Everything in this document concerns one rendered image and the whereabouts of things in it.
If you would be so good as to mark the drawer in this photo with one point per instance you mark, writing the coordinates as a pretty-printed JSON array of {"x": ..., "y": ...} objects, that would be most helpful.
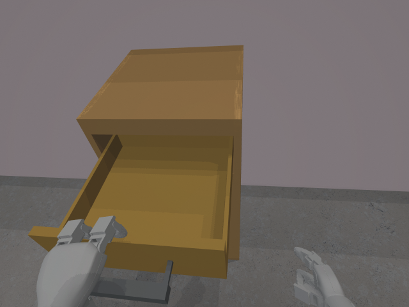
[{"x": 172, "y": 194}]

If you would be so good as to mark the robot left hand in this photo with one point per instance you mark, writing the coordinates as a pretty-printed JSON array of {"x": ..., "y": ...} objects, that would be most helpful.
[{"x": 71, "y": 269}]

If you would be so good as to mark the handle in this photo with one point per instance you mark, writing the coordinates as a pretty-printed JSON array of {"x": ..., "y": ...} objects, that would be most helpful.
[{"x": 134, "y": 290}]

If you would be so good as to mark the cabinet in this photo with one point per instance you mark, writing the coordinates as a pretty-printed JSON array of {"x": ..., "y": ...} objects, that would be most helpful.
[{"x": 188, "y": 91}]

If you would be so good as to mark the robot right hand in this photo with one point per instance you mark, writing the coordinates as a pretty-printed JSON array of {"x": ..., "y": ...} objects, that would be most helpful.
[{"x": 314, "y": 289}]

